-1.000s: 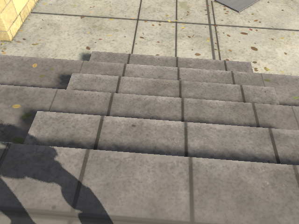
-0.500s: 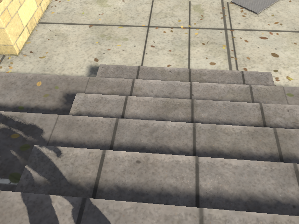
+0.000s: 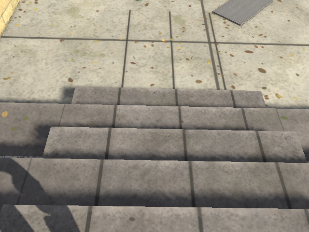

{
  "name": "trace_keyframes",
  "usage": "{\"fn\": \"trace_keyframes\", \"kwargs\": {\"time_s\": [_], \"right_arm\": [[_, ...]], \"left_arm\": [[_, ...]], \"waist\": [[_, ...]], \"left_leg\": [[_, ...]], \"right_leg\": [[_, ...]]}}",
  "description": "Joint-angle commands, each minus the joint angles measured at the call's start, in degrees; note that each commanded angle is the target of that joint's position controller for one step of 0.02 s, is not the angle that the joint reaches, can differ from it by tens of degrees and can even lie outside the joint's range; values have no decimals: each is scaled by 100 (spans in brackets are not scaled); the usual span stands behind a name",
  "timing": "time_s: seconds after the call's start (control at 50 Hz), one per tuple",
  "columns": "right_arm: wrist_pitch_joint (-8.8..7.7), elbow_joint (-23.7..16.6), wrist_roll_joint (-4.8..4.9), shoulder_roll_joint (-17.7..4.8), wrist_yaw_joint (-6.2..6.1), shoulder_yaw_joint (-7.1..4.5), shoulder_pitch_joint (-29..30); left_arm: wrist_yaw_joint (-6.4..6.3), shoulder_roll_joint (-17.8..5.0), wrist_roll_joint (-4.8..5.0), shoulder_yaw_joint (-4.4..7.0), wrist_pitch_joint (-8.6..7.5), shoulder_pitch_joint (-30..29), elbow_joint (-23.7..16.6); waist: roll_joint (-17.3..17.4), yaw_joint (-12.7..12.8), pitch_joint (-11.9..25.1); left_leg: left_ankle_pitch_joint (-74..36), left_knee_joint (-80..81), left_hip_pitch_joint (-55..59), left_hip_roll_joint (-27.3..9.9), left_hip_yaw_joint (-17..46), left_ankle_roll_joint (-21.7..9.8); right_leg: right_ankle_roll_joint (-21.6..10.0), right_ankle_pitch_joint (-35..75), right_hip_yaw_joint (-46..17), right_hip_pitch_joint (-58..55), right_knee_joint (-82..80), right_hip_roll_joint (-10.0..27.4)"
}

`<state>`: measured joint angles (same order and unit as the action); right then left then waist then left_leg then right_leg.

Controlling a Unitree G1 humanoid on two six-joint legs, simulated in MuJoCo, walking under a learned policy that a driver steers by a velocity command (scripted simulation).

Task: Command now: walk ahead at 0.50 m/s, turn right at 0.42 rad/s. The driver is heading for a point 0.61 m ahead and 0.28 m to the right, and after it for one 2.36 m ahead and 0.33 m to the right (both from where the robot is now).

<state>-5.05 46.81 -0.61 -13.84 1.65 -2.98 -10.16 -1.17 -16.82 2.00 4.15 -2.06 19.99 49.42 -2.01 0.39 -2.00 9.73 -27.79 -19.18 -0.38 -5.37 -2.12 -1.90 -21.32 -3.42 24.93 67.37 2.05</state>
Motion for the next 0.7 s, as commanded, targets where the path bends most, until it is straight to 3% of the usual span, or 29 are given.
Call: {"fn": "trace_keyframes", "kwargs": {"time_s": [0.02, 0.06, 0.1, 0.14, 0.16, 0.18, 0.2, 0.24, 0.28, 0.32, 0.34, 0.36, 0.38, 0.4, 0.42, 0.44, 0.46, 0.48, 0.5, 0.52, 0.54, 0.56, 0.58, 0.6, 0.62, 0.66, 0.7], "right_arm": [[-139, -122, -31, -533, -24, -166, -28], [-196, -17, -25, -703, -59, -241, -6], [-170, 99, -42, -839, -122, -299, -82], [-102, 214, -68, -978, -168, -354, -199], [-63, 242, -60, -973, -178, -353, -195], [-80, 275, -126, -1026, -201, -363, -271], [-86, 208, -95, -1007, -205, -356, -251], [-31, 257, 44, -1004, -178, -369, -406], [54, 300, 101, -1024, -148, -398, -572], [94, 198, 195, -1102, -108, -435, -428], [92, 68, 242, -1178, -100, -450, -58], [59, -82, 317, -1290, -87, -477, 334], [-29, -214, 373, -1360, -46, -488, 902], [-174, -307, 381, -1051, 15, -413, 1518], [-390, -539, 282, -271, 83, -253, 569], [-435, -733, 305, -627, 61, -266, 263], [-360, -761, 465, -892, 14, -329, 519], [-281, -769, 373, -679, -64, -268, 566], [-174, -727, 249, -702, -137, -262, 578], [-107, -555, 243, -804, -119, -289, 291], [-74, -558, 123, -700, -86, -233, 387], [-110, -671, 93, -854, -1, -286, 699], [-139, -866, -49, -701, 85, -223, 1108], [-167, -947, -188, -394, 171, -113, 1310], [-166, -1054, -220, -234, 255, -63, 1460], [-58, -1303, -105, -59, 295, 10, 1601], [23, -1448, 12, -142, 264, -23, 1495]], "left_arm": [[-77, -378, 9, 183, 113, 287, -364], [-98, -290, -40, 169, 218, 16, -516], [-41, -217, -102, 146, 205, -323, -683], [53, -49, -137, 81, 170, -459, -763], [95, -64, -119, 78, 167, -536, -809], [139, -189, -153, 140, 156, -407, -771], [156, -312, -137, 192, 171, -345, -742], [195, -318, -98, 210, 256, -516, -849], [254, -330, -88, 222, 348, -861, -1052], [299, -385, -89, 260, 460, -897, -1155], [292, -449, -93, 308, 517, -536, -1096], [275, -593, -62, 394, 524, 162, -916], [216, -872, -44, 566, 494, 1454, -544], [156, -1046, -63, 623, 410, 2482, -113], [195, -1209, -57, 423, 246, 1438, -374], [355, -961, -18, 255, 50, 946, -742], [453, -872, 9, 246, -59, 793, -792], [454, -1058, 16, 333, -108, 574, -697], [415, -862, 6, 252, -150, 80, -868], [320, -760, -184, 205, -180, -218, -1053], [200, -821, -233, 215, -199, -231, -1075], [67, -614, -240, 134, -272, 95, -993], [-96, -530, -246, 105, -292, 165, -1003], [-223, -475, -175, 93, -247, 211, -906], [-316, -513, -133, 102, -175, 369, -812], [-359, -520, -80, 139, -35, 624, -662], [-381, -205, -33, 90, 88, 799, -613]], "waist": [[819, 12, 261], [685, 30, 50], [564, -38, -35], [508, -99, 116], [485, -115, 121], [438, -92, 282], [292, -60, 357], [434, -172, 112], [521, -273, -137], [657, -191, -203], [785, 97, -57], [780, 567, 256], [579, 1373, 711], [-377, 2092, 335], [-2177, 729, 4], [-1898, 340, 534], [-658, 214, 155], [130, -62, 77], [583, -240, 1], [812, -372, 94], [612, -345, 134], [456, -185, 135], [300, -96, 71], [154, -5, 194], [156, 103, 295], [-147, 257, 353], [-476, 302, 273]], "left_leg": [[-341, 1785, 884, -1550, 1353, -783], [-695, 1969, 822, -1551, 955, -849], [-1148, 1976, 1007, -1464, 546, -841], [-1794, 1799, 1169, -1413, 121, -852], [-1905, 1729, 1200, -1402, -53, -858], [-2362, 1482, 1426, -1686, 21, -975], [-2276, 1264, 1538, -1669, -111, -1003], [-2141, 1027, 1820, -1806, -65, -1036], [-2292, 729, 2158, -1942, -84, -980], [-3113, 247, 2068, -1897, -336, -803], [-3888, -205, 1568, -1762, -624, -659], [-4668, -1117, 913, -1570, -822, -559], [-4692, -2711, -11, -1384, -804, -404], [-441, -5527, -1465, -657, -598, -20], [2985, -7207, -2933, 179, 147, 62], [2717, -6532, -3054, 102, 1012, -120], [2208, -6010, -3203, 1, 977, -160], [2015, -5381, -3287, -182, 1060, -144], [1894, -5009, -3039, -379, 1159, -54], [1174, -4474, -2676, -564, 1329, -41], [533, -3998, -2289, -489, 1163, -27], [-738, -3100, -2184, -469, 1309, -123], [-1921, -2164, -1720, -206, 955, -159], [-3125, -1449, -957, 7, 773, -154], [-3793, -1065, -440, 216, 651, -161], [-3721, -679, -32, 447, 566, -59], [-3133, -255, -117, 348, 782, 63]], "right_leg": [[17, 522, -421, 761, -246, 586], [44, 886, -382, 962, -683, 627], [42, 1435, -349, 1155, -1358, 634], [42, 1977, -107, 962, -1735, 607], [34, 2090, -9, 927, -1882, 590], [24, 2378, -89, 1000, -1371, 656], [9, 2580, 16, 1054, -1111, 627], [-60, 2125, -12, 1546, -894, 656], [-88, 1493, 157, 1921, -801, 644], [-165, 1045, 552, 1535, -922, 445], [-228, 816, 892, 568, -1073, 212], [-323, 686, 1287, -774, -1229, -134], [-517, 1192, 1582, -2547, -1664, -519], [-977, 2235, 972, -3428, -2893, -287], [-1710, 3454, -1519, -3059, -3324, 386], [-2198, 2808, -3133, -2540, -4515, 1113], [-2089, 1964, -3320, -2160, -4724, 1369], [-1966, 967, -3544, -1677, -4435, 1448], [-1811, 823, -3361, -1081, -4100, 1426], [-1691, 679, -3033, -588, -3786, 1357], [-1583, 1003, -2642, -124, -3655, 1098], [-1330, 387, -2127, -14, -3437, 638], [-1218, 128, -1586, 574, -3469, 185], [-1126, -207, -1257, 946, -3412, -63], [-1001, -260, -1079, 1163, -3348, -190], [-917, -270, -1105, 1054, -3000, -267], [-844, -446, -1400, 485, -2419, -316]]}}
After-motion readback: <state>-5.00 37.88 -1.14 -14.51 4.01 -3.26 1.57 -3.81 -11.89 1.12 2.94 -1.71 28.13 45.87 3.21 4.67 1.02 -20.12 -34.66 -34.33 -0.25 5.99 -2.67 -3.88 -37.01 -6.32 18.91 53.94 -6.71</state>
